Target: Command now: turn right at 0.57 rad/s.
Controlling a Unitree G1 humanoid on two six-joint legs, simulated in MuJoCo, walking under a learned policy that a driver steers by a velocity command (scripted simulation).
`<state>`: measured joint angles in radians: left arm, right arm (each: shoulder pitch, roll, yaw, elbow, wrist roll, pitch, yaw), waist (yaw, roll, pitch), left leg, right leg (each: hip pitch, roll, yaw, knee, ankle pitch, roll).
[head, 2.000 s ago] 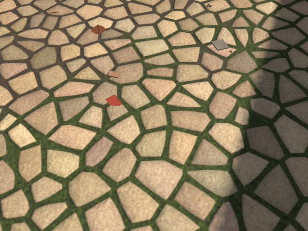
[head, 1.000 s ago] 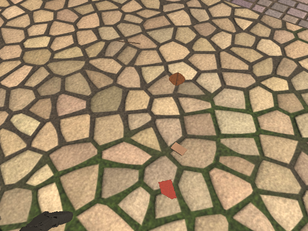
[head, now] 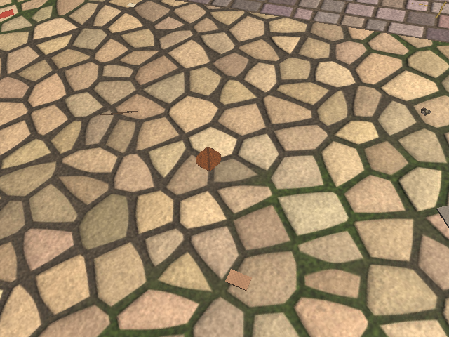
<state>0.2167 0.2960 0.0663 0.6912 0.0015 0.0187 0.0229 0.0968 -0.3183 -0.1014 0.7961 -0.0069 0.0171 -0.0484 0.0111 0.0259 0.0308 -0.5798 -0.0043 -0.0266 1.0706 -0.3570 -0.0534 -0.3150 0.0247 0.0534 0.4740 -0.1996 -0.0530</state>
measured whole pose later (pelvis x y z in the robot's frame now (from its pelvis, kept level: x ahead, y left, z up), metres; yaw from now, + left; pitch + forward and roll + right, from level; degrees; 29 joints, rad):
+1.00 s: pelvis +0.01 -0.02 +0.00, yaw -30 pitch +1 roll +1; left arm 0.19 0.27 0.04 0.62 0.01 0.00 0.01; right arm 0.18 -0.33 -0.07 0.78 0.02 0.01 0.00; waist 0.00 0.03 0.01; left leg -0.46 0.04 0.01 0.87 -0.30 -0.05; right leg -0.21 0.05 0.04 0.40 -0.21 -0.05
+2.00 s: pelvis +0.48 -0.11 +0.00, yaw +0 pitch +1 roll -3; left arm 0.32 0.29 0.07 0.81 -0.01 -0.10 -0.02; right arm 0.17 -0.32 -0.04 0.65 0.01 -0.03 0.00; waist 0.06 0.05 0.04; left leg -0.62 0.09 -0.06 0.95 -0.28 0.00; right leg -0.13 0.04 -0.07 0.30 -0.19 -0.02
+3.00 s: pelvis +0.99 -0.19 +0.00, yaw -30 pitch +1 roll +0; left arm 0.32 0.29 0.07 0.72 -0.02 -0.04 0.00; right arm 0.09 -0.31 -0.05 0.67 -0.02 -0.10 0.00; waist 0.06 0.03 0.05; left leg -0.65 0.09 -0.09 0.81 -0.13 -0.06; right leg -0.17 0.11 0.09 0.35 -0.19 -0.09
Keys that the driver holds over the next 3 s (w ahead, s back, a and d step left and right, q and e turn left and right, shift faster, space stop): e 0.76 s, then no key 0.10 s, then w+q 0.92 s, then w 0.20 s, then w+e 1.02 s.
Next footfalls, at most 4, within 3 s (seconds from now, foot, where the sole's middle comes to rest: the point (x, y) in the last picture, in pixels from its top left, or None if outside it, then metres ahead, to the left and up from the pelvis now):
0.28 left None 0.08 0.14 -0.78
0.70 right None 0.00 -0.12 -0.78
1.26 left None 0.20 0.06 -0.78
1.74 right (335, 322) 0.49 -0.22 -0.78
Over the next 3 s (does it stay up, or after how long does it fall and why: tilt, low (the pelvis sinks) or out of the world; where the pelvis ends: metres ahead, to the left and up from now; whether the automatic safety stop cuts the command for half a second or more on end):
stays up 0.99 -0.19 0.00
